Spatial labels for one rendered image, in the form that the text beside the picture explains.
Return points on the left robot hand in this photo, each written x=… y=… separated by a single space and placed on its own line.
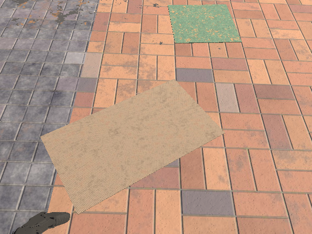
x=42 y=222

